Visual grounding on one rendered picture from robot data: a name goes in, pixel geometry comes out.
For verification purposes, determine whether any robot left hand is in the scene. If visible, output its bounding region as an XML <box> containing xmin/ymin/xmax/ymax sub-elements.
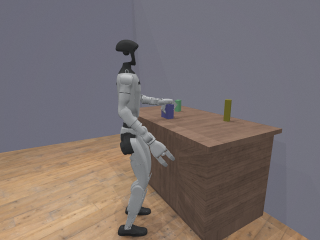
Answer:
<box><xmin>160</xmin><ymin>98</ymin><xmax>177</xmax><ymax>114</ymax></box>

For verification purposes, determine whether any right robot upper arm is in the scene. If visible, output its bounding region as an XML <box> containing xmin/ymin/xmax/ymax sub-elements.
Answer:
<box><xmin>118</xmin><ymin>73</ymin><xmax>134</xmax><ymax>118</ymax></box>

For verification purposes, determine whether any right robot thigh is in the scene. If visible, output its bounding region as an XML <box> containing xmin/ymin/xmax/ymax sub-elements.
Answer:
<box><xmin>120</xmin><ymin>134</ymin><xmax>148</xmax><ymax>194</ymax></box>

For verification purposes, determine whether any left robot foot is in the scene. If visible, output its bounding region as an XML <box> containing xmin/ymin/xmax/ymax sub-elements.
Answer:
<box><xmin>125</xmin><ymin>207</ymin><xmax>151</xmax><ymax>216</ymax></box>

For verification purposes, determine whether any table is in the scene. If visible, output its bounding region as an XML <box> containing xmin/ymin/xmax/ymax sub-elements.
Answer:
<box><xmin>131</xmin><ymin>105</ymin><xmax>282</xmax><ymax>240</ymax></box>

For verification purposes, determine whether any robot right forearm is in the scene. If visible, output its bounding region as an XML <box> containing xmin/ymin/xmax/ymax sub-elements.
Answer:
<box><xmin>120</xmin><ymin>108</ymin><xmax>156</xmax><ymax>146</ymax></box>

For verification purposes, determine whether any sponge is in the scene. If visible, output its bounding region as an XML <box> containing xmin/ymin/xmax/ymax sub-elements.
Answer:
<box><xmin>161</xmin><ymin>104</ymin><xmax>174</xmax><ymax>119</ymax></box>

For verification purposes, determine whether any robot left forearm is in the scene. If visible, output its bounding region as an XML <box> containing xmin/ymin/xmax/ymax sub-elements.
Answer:
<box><xmin>140</xmin><ymin>94</ymin><xmax>164</xmax><ymax>106</ymax></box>

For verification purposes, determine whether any robot right hand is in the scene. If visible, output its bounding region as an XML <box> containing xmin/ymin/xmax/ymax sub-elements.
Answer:
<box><xmin>149</xmin><ymin>140</ymin><xmax>175</xmax><ymax>167</ymax></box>

